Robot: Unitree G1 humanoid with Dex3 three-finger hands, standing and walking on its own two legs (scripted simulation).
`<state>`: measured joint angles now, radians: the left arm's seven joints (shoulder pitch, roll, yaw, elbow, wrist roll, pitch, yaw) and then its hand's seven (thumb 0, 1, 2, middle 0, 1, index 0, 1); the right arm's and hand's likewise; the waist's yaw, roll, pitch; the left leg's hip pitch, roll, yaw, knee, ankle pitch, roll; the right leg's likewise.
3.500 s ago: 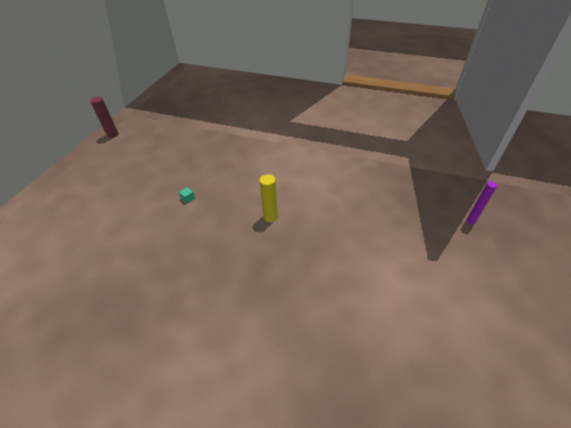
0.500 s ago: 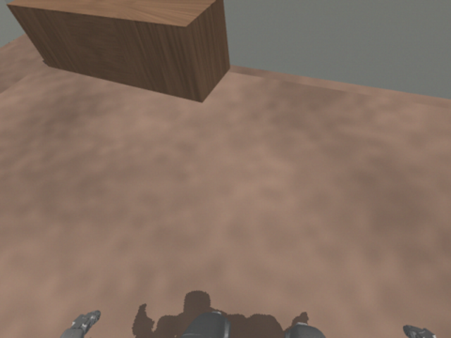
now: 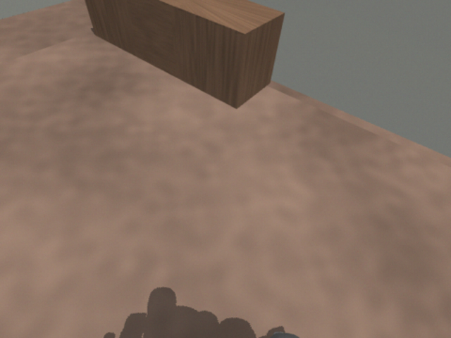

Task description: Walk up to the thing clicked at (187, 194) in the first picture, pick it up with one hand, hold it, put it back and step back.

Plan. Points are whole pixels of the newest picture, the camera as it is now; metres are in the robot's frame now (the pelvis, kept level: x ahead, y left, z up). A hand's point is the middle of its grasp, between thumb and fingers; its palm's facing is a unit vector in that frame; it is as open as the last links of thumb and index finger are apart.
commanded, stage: walk up
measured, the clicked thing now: out of the picture +0.18 -1.46 -0.73
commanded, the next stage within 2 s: stand in 0.72 s
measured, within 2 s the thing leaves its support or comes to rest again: neither
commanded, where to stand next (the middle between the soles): +0.07 -0.06 m, yaw +1 degrees
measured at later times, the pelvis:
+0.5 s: pelvis +0.00 -0.02 +0.01, yaw +4 degrees
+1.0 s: pelvis +0.00 -0.03 +0.02, yaw +3 degrees
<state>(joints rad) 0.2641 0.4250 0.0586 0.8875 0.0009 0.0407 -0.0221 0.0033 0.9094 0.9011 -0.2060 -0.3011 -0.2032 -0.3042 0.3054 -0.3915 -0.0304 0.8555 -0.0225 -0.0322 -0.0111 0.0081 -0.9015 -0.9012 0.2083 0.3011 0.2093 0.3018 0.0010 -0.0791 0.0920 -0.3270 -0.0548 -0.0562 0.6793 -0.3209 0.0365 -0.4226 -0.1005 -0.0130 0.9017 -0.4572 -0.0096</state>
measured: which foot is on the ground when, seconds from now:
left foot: down 0.00-1.00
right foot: up 0.00-0.06, down 0.08-1.00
